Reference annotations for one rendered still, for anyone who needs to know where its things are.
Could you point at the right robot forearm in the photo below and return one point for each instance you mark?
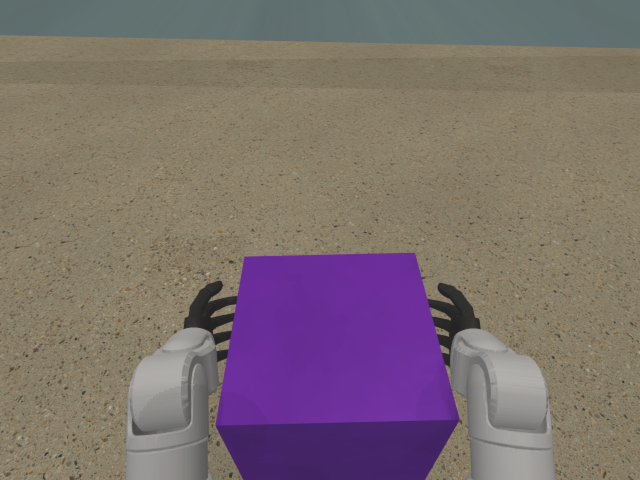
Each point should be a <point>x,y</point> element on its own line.
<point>508,409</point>

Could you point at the robot right hand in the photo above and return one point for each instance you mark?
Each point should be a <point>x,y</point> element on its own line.
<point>461,314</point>

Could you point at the left robot forearm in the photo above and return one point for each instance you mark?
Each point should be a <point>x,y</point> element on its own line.
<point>167,409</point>

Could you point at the carton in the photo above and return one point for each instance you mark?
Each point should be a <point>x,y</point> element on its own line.
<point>334,371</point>

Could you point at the robot left hand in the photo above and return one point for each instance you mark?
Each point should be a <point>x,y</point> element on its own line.
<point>200,312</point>

